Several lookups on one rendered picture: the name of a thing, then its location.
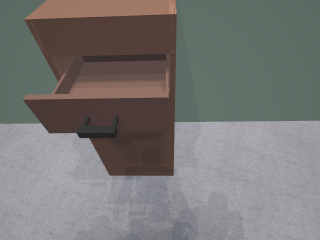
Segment drawer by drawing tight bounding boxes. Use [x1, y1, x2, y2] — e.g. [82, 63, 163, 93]
[23, 54, 169, 134]

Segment cabinet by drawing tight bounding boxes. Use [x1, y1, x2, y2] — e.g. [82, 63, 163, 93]
[24, 0, 177, 176]

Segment handle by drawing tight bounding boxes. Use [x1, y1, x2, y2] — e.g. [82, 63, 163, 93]
[77, 116, 119, 138]

